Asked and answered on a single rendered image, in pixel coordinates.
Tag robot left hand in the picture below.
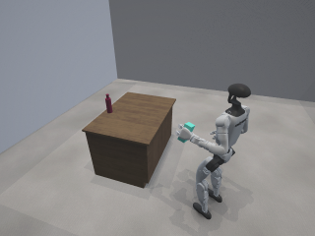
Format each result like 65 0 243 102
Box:
174 124 194 141

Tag robot shin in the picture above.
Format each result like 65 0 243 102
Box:
195 182 209 213
210 169 222 197

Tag robot left upper arm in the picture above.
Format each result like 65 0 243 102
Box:
215 114 230 156

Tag sponge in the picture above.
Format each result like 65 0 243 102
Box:
177 122 195 143

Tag robot right upper arm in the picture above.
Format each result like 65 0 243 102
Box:
240 105 250 134

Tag right robot shin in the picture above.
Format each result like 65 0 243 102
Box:
210 169 222 197

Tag robot right hand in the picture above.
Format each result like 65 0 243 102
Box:
210 130 217 140

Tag left robot shin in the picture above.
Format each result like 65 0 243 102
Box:
195 182 209 213

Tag table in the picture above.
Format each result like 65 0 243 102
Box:
82 91 176 189

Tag left robot forearm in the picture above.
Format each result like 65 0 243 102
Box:
189 134 225 155

